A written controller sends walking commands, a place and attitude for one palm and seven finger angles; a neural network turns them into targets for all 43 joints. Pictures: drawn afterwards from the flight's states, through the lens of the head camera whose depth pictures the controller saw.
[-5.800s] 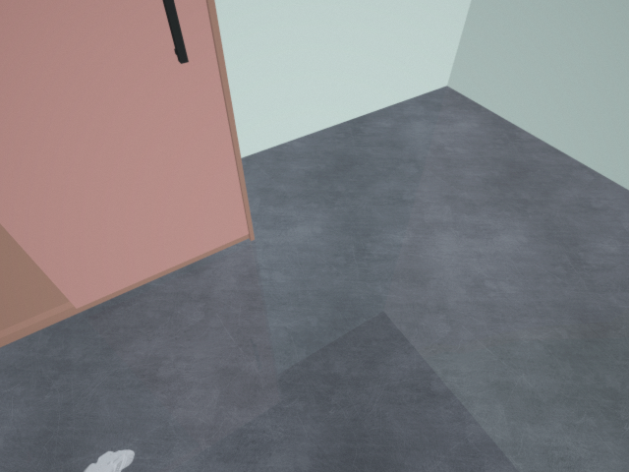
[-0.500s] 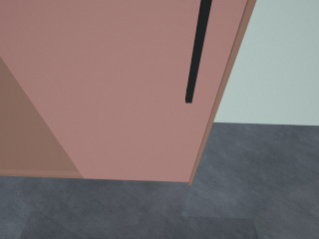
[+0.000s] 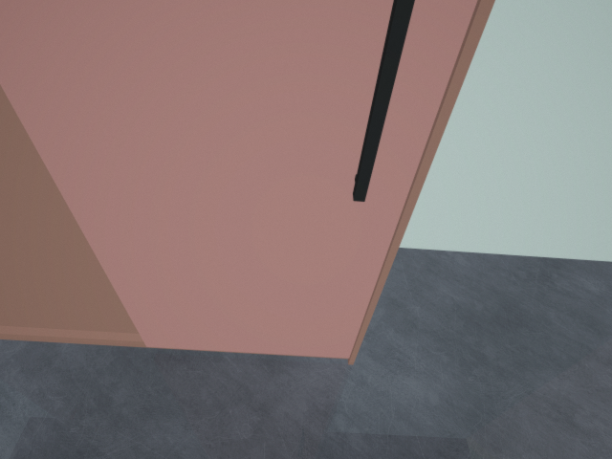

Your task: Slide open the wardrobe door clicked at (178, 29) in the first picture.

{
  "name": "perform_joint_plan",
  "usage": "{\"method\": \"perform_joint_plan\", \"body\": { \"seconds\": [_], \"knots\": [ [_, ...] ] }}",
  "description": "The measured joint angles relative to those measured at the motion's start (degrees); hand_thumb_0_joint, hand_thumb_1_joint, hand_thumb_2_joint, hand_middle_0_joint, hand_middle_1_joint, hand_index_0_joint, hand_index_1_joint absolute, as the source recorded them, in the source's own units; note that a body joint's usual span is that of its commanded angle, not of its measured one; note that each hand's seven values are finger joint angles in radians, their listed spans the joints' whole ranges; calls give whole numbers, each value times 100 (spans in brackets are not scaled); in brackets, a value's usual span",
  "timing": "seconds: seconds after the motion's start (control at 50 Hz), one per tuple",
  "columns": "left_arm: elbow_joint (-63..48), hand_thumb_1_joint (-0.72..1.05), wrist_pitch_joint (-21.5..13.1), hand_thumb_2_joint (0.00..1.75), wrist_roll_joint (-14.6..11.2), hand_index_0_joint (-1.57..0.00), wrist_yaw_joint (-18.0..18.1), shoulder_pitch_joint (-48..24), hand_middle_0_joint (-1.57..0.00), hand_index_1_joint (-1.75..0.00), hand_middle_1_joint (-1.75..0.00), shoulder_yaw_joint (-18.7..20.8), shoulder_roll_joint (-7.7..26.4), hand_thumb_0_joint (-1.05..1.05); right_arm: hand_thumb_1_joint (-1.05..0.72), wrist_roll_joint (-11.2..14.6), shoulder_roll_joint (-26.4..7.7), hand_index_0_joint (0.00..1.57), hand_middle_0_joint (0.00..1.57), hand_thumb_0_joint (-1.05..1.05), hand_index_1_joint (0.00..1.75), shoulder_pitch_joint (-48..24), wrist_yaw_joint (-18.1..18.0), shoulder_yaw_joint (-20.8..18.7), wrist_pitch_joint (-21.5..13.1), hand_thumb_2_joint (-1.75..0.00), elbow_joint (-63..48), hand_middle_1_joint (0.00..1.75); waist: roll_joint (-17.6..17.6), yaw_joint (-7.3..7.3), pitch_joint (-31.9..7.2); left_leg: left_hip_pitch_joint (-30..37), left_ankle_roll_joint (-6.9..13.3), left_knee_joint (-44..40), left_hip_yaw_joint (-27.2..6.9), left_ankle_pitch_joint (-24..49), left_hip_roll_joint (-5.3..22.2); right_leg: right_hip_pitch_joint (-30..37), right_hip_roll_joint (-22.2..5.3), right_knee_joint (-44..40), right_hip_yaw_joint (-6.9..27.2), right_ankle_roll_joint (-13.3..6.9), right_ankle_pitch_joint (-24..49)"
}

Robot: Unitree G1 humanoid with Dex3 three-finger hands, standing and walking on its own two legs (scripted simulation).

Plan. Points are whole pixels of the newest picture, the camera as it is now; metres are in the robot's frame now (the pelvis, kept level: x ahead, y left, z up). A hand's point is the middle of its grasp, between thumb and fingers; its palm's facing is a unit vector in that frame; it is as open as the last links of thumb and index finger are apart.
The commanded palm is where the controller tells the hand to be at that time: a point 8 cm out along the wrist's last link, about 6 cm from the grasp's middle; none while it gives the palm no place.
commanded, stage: look again from close up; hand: right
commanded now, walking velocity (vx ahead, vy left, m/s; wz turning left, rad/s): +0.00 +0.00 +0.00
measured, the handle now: (376, 106) +0.55 -0.06 +0.21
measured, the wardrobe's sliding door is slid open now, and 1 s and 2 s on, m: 0.00 0.00 0.00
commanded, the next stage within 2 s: shuffle to correct the standing spot in 0.76 s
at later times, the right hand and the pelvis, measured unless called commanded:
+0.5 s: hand out of the picture +0.03 -0.16 -0.16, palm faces +0.00 +0.97 -0.24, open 7.4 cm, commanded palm none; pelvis +0.00 +0.03 +0.01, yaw +0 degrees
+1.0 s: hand out of the picture +0.04 -0.15 -0.17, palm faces +0.01 +0.97 -0.23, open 7.4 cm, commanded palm none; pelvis +0.02 +0.04 +0.00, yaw +0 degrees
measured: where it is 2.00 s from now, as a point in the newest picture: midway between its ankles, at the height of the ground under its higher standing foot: outside the picture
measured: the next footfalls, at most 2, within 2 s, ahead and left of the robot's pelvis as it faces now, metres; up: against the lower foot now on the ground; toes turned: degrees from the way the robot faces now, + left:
right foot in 1.78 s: +0.11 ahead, -0.07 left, +0.00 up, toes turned -2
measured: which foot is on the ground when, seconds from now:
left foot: down 0.00-1.00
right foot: down 0.00-1.00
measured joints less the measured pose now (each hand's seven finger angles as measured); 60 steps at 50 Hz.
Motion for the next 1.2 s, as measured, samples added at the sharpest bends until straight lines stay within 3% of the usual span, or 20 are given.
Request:
{"method": "perform_joint_plan", "body": {
  "seconds": [0.62, 0.92, 1.2],
  "knots": [
    [254, 91, -12, 90, -6, -19, -12, -576, -20, -30, -30, 13, 335, 0, -91, 12, -345, 20, 20, 0, 30, -440, 88, -53, -15, -90, -76, 30, 209, -40, 165, 186, 246, -357, 74, 138, -254, 236, -237, -449, 59, 270, 210],
    [323, 91, -8, 90, 4, -19, -5, -656, -20, -30, -30, -19, 268, 0, -91, 17, -401, 20, 20, 0, 30, -491, 78, -78, -7, -90, -72, 30, 212, -60, 172, 246, 293, -426, 117, 104, -302, 291, -283, -531, 100, 329, 200],
    [394, 91, -39, 90, 52, -20, 14, -61, -20, -30, -30, 21, -169, 0, -91, -44, -86, 20, 20, 0, 30, 186, 164, -205, 43, -90, 22, 30, 346, -41, 67, 113, 374, 468, 107, -734, -367, 195, -387, 319, 97, 390, -627]
  ]
}}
